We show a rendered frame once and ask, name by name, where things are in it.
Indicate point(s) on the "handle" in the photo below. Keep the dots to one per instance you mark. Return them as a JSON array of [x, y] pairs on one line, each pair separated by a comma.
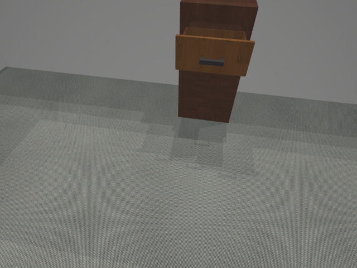
[[213, 62]]

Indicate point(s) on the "drawer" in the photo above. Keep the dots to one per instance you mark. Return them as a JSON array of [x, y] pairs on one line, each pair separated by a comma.
[[213, 44]]

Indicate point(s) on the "cabinet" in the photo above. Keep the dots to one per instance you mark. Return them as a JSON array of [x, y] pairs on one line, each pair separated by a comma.
[[209, 96]]

